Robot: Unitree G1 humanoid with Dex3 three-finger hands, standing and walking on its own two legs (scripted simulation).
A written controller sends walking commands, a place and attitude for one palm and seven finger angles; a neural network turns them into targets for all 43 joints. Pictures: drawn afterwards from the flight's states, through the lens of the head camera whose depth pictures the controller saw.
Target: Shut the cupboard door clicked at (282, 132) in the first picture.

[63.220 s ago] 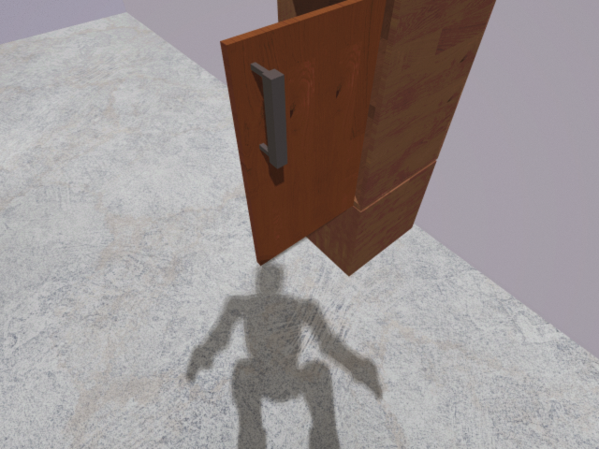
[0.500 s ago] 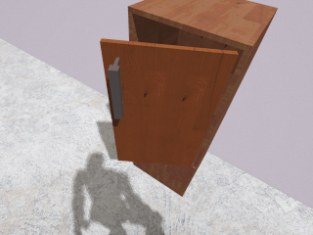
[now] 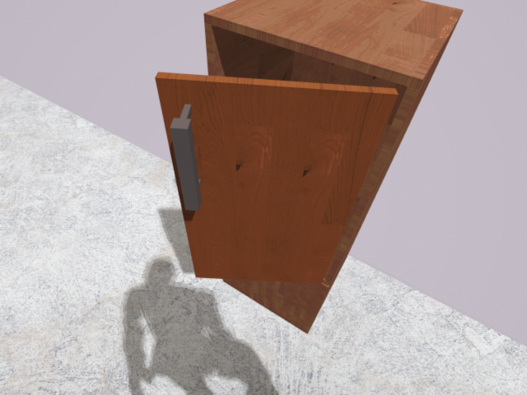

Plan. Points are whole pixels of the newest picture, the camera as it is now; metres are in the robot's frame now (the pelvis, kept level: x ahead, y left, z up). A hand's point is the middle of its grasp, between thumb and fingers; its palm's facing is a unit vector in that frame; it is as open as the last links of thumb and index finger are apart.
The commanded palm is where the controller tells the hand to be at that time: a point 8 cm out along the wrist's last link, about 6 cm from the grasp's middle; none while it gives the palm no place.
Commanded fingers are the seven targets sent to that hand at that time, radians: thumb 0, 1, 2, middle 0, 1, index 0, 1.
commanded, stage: come to a stop and stand still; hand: left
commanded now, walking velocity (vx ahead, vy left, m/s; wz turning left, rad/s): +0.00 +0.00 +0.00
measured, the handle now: (190, 160) +0.45 +0.16 +0.12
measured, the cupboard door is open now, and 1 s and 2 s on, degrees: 30 30 30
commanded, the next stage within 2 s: look again from close up in 0.04 s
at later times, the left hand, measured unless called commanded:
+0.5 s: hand out of the picture -0.02 +0.11 -0.18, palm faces +0.05 -0.99 -0.12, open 7.3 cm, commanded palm none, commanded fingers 0.00 0.90 0.90 -0.20 -0.30 -0.20 -0.30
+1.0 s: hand (198, 323) +0.21 +0.11 +0.02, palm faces +0.14 -0.99 -0.01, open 6.8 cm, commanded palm +0.11 +0.17 -0.04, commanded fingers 0.00 0.90 0.90 -0.46 -0.58 -0.46 -0.58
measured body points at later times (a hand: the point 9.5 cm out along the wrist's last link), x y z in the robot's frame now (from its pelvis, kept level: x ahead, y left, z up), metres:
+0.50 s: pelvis +0.01 -0.02 +0.00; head +0.01 -0.01 +0.45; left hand -0.02 +0.17 -0.17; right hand -0.01 -0.23 -0.15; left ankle -0.02 +0.02 -0.74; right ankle +0.01 -0.16 -0.74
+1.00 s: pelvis -0.01 -0.04 -0.03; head -0.02 -0.06 +0.42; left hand +0.20 +0.16 +0.02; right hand +0.12 -0.30 -0.12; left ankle -0.02 +0.02 -0.74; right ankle +0.03 -0.14 -0.74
